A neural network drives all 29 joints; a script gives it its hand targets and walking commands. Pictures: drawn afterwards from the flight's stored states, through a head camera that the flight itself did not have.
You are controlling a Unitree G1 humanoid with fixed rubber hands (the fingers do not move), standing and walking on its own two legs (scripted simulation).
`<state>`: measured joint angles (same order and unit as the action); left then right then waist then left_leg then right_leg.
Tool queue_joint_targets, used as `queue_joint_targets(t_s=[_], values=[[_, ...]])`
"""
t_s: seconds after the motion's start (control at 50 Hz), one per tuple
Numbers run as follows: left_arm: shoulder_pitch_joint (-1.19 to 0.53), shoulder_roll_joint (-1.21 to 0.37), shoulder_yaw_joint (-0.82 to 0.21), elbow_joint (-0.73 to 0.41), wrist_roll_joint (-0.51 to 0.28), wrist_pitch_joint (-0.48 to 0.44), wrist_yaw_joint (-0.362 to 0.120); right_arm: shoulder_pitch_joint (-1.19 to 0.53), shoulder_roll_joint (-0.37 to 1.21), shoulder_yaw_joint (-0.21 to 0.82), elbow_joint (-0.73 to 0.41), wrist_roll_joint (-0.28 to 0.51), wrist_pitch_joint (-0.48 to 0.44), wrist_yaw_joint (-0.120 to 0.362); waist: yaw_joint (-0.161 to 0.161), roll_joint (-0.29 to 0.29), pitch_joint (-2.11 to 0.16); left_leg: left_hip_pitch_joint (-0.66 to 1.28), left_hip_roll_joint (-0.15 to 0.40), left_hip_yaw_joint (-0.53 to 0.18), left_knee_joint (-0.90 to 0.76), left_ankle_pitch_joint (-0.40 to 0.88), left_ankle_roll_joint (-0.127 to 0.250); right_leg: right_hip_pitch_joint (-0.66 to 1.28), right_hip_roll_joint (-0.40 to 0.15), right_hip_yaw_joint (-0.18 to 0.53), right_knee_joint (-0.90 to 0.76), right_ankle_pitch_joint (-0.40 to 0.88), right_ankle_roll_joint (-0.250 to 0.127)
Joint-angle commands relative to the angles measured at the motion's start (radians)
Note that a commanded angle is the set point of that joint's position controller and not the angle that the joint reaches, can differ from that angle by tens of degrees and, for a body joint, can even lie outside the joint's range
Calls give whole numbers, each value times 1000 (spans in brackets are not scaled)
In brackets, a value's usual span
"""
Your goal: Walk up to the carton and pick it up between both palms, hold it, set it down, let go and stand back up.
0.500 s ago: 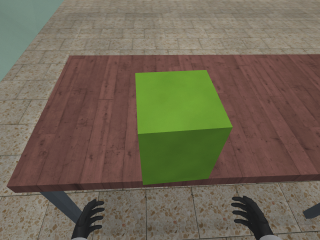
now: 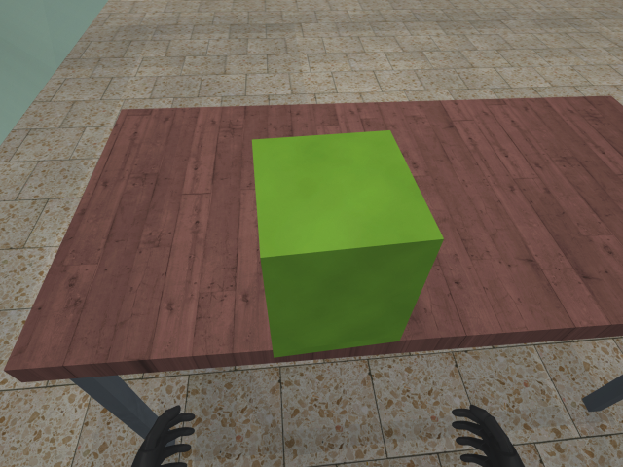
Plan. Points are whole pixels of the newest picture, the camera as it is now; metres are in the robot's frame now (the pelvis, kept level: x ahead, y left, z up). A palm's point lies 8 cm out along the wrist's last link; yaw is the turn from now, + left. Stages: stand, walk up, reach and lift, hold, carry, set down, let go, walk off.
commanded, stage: let go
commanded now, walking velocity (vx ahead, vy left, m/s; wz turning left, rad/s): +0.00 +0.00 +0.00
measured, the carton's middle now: (330, 246) +0.42 -0.01 +0.04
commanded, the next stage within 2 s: stand in 0.48 s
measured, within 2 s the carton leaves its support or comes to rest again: neither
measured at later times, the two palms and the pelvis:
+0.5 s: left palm out of the picture +0.15 +0.23 -0.08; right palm (504, 465) +0.16 -0.23 -0.08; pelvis +0.00 -0.01 +0.00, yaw +1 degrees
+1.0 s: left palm out of the picture +0.01 +0.24 -0.15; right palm out of the picture +0.01 -0.24 -0.13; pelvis -0.01 +0.00 -0.01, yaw +4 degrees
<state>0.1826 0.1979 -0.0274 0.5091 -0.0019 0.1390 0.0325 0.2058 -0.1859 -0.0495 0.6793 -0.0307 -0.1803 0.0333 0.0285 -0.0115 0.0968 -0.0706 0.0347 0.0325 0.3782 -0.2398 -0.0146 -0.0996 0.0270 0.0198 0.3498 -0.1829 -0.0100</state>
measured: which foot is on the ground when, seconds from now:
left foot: down 0.00-1.00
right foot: down 0.00-1.00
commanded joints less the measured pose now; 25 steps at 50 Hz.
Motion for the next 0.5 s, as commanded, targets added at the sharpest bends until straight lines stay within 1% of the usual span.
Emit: queue_joint_targets(t_s=[0.0, 0.02, 0.04, 0.06, 0.08, 0.1, 0.12, 0.14, 0.16, 0.18, 0.2, 0.22, 0.24, 0.26, 0.28, 0.3, 0.32, 0.34, 0.36, 0.38, 0.4, 0.42, 0.44, 0.46, 0.48], values=[[-91, 92, 19, -94, 4, -24, 2, -94, -106, -38, -82, -2, -31, -3, -4, 39, -92, -28, -6, 51, -53, 131, -30, 18, -17, -29, -46, 61, -25], [-71, 92, 37, -103, 18, -21, 0, -66, -104, -17, -98, 4, -29, -4, 5, 27, -87, -31, -8, 52, -53, 132, -23, 26, -16, -28, -46, 70, -23], [-86, 108, 45, -135, 4, -32, 2, -72, -109, -29, -116, 9, -39, -8, 6, 20, -102, -12, -15, 52, -40, 171, -23, 33, -6, -45, -23, 115, -11], [-72, 93, 44, -117, 6, -37, 2, -61, -105, -33, -88, 6, -45, -6, 8, 21, -119, -22, -12, 50, -35, 209, -29, 37, -7, -40, -26, 131, -24], [-85, 89, 47, -121, 6, -38, 1, -80, -104, -35, -80, 2, -53, -9, 11, 47, -151, 3, -19, 54, -25, 213, -32, 37, -2, -37, -25, 143, -18], [-89, 122, 58, -131, 3, -41, -4, -75, -105, -34, -86, -3, -55, -12, 11, 9, -136, -7, -20, 56, -24, 200, -24, 34, -19, -32, -22, 148, -8], [-69, 96, 53, -109, 17, -37, -2, -50, -115, -31, -81, 11, -57, -11, 3, 38, -125, 4, -20, 50, -22, 233, -33, 24, -11, -47, -25, 174, -16], [-64, 108, 43, -102, 15, -36, -10, -64, -112, -17, -79, 12, -51, -12, 6, -3, -89, -15, -23, 53, -28, 223, -24, 38, -15, -38, -30, 180, -9], [-72, 106, 49, -74, 7, -28, -15, -66, -99, -10, -61, 2, -48, -18, 9, -4, -111, 15, -24, 59, -31, 215, -25, 6, -16, -44, -26, 170, -8], [-77, 110, 55, -130, 3, -30, -12, -64, -101, -17, -71, 9, -44, -15, 2, 31, -110, 14, -22, 51, -19, 208, -25, 0, -24, -46, -27, 149, -10], [-83, 99, 44, -103, 11, -27, -14, -59, -115, -30, -80, -2, -42, -15, 6, 7, -93, 9, -20, 50, -37, 213, -28, 5, -13, -54, -33, 151, -16], [-67, 93, 45, -99, 15, -29, -17, -57, -108, -22, -76, -6, -42, -19, 11, 32, -107, 17, -20, 53, -41, 185, -29, 7, -8, -49, -35, 118, -12], [-72, 99, 44, -109, 24, -31, -12, -78, -117, -17, -84, 6, -43, -17, -1, 36, -125, 14, -17, 57, -29, 202, -37, 23, -5, -42, -33, 127, -16], [-73, 96, 44, -120, 9, -30, -9, -61, -107, -32, -69, 9, -45, -12, 9, 34, -106, 1, -18, 47, -31, 207, -26, 14, -16, -41, -27, 127, -15], [-80, 111, 51, -132, 16, -29, -12, -46, -115, -24, -80, 2, -49, -16, 3, 5, -122, 4, -22, 49, -28, 209, -23, 28, -15, -34, -22, 158, -14], [-92, 119, 53, -133, 6, -38, -13, -71, -110, -32, -72, 1, -49, -18, 0, 17, -114, 12, -26, 47, -26, 205, -31, 13, -7, -42, -26, 154, -7], [-88, 129, 45, -119, -5, -31, -18, -58, -104, -27, -89, 1, -49, -18, 8, -22, -98, -6, -23, 49, -29, 185, -21, -16, -14, -39, -23, 133, -9], [-82, 119, 45, -105, 10, -28, -19, -62, -100, -20, -73, -4, -39, -19, 8, 5, -102, 4, -27, 50, -41, 151, -20, -4, -20, -37, -29, 123, -5], [-94, 133, 62, -160, 7, -34, -17, -59, -99, -40, -108, -4, -37, -20, 4, 6, -88, -4, -28, 50, -31, 157, -18, -11, -28, -38, -28, 118, 1], [-91, 133, 46, -140, -8, -34, -18, -57, -98, -31, -94, -6, -37, -16, 15, 0, -129, -4, -28, 57, -36, 160, -21, 2, -27, -32, -27, 124, -6], [-75, 124, 53, -118, 2, -37, -20, -43, -112, -38, -98, 10, -39, -19, 3, -19, -142, 7, -27, 56, -28, 189, -21, -8, -19, -27, -23, 165, -5], [-84, 136, 55, -137, 7, -43, -24, -73, -120, -36, -99, -1, -48, -25, 12, 2, -131, 7, -25, 50, -24, 184, -22, 13, -18, -22, -19, 182, -2], [-91, 137, 60, -139, -10, -47, -26, -74, -99, -20, -101, 12, -50, -20, 19, -32, -128, -7, -39, 63, -24, 199, -12, 5, -21, -34, -17, 211, 4], [-80, 116, 47, -145, 2, -50, -18, -69, -116, -31, -89, 9, -56, -21, -1, 17, -153, 7, -27, 49, -19, 217, -28, 24, -22, -33, -4, 197, -6], [76, 138, 102, 47, 60, -119, -34, 57, -178, -29, 17, -6, 79, -24, -13, -69, -206, -93, 59, -53, 84, 305, 25, -1, -95, 36, 38, 345, -7]])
